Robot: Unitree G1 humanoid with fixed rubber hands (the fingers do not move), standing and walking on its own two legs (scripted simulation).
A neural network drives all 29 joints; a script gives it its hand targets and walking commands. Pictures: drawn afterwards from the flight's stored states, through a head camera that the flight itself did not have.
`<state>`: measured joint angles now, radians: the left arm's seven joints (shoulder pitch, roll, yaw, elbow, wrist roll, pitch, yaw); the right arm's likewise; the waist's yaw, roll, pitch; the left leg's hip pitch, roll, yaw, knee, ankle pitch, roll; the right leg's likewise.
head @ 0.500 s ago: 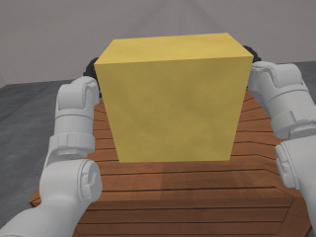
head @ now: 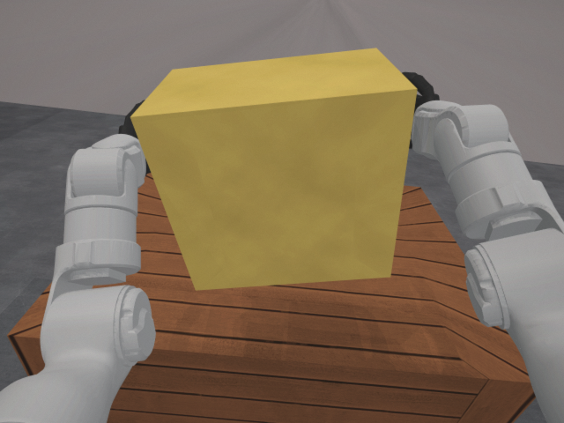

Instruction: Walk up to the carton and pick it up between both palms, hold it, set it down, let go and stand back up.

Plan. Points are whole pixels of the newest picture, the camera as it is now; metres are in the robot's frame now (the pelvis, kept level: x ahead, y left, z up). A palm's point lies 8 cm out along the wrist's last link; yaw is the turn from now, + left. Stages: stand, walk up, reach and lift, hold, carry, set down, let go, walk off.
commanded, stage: hold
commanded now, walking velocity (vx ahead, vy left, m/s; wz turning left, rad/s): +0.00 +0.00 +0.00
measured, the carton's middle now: (282, 174) +0.38 +0.02 +0.25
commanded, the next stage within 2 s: none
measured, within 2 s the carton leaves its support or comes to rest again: neither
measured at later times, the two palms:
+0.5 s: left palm (187, 138) +0.37 +0.15 +0.30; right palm (464, 155) +0.36 -0.23 +0.31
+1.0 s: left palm (138, 132) +0.36 +0.20 +0.31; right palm (434, 121) +0.36 -0.17 +0.35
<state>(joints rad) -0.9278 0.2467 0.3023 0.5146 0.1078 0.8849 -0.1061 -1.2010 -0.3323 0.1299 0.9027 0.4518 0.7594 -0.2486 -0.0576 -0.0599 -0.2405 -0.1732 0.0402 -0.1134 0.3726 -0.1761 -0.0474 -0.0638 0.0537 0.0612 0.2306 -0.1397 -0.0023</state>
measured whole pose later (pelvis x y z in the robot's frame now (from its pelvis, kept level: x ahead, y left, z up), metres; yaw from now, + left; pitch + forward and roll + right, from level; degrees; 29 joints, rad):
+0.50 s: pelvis -0.01 +0.02 +0.00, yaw -2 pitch +3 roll -1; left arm -0.96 0.12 0.28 0.51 0.08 0.85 0.03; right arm -1.18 -0.46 0.16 0.91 0.46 0.73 -0.14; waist 0.00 0.11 -0.29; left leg -0.28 0.02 -0.07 0.38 -0.16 -0.02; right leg -0.20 0.04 0.11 0.27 -0.13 0.02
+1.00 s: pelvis +0.00 -0.01 +0.00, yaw +1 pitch -1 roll -2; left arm -0.97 0.26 0.32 0.55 0.10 0.86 -0.11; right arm -1.21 -0.33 0.11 0.87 0.43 0.77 -0.25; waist -0.04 -0.01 -0.26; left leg -0.19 0.04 -0.13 0.35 -0.15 -0.06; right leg -0.09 0.06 0.04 0.23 -0.14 -0.02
